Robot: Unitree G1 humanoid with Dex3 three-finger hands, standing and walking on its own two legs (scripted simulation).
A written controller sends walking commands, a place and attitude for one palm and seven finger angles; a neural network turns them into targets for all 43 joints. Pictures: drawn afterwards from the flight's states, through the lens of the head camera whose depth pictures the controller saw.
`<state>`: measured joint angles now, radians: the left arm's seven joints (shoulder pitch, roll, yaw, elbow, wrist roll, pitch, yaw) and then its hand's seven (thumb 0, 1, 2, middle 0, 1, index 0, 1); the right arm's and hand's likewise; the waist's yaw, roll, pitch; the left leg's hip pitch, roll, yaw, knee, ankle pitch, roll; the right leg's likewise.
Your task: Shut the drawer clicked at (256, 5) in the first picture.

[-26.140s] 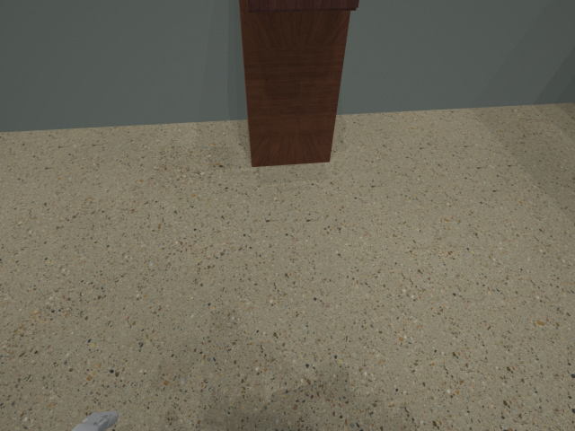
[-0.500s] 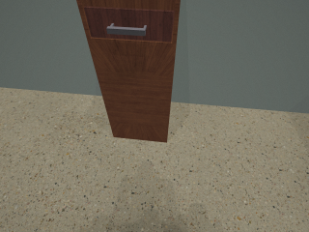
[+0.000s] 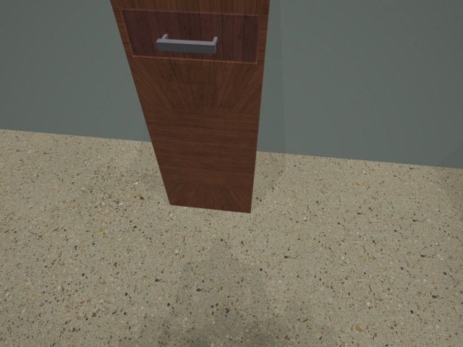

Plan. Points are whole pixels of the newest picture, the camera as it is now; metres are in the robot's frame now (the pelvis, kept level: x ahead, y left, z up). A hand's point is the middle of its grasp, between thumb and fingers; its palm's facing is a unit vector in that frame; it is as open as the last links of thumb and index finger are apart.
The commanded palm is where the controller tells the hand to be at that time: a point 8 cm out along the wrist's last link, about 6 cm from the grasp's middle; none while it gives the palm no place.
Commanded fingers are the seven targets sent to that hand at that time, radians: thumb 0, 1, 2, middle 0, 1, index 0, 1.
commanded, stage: look to check the result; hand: left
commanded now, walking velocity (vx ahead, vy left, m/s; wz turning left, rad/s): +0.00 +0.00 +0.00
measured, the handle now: (188, 42) +0.86 +0.17 +0.12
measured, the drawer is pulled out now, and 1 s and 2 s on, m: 0.00 0.00 0.00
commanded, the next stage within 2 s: stand and wait in 0.18 s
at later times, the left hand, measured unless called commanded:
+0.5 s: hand out of the picture +0.03 +0.19 -0.17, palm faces +0.02 -0.97 -0.25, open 7.4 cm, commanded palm none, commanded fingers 0.00 0.90 0.90 -0.20 -0.30 -0.20 -0.30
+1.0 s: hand out of the picture +0.06 +0.20 -0.16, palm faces +0.01 -0.96 -0.28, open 7.4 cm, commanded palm none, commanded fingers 0.00 0.90 0.90 -0.20 -0.30 -0.20 -0.30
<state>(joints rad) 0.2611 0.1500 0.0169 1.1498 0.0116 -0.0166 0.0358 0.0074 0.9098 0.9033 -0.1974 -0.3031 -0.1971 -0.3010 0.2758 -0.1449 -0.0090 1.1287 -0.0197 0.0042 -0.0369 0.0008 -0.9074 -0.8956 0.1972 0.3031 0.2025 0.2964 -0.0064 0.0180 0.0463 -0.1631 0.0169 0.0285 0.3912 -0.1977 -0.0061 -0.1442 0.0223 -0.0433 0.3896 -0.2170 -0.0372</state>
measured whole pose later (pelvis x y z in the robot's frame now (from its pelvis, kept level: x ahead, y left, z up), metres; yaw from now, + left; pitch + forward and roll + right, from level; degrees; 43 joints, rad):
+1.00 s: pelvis +0.02 -0.01 +0.00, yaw +0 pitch -1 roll +0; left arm 0.17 0.23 0.02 1.14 0.01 -0.03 0.02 0.01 0.91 0.90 -0.20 -0.30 -0.20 -0.30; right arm 0.19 -0.24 -0.01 1.13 -0.02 0.00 -0.03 0.00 -0.91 -0.90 0.20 0.30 0.20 0.30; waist -0.01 0.02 0.05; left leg -0.12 0.03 0.03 0.33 -0.19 -0.02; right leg -0.10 0.04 -0.05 0.32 -0.21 -0.05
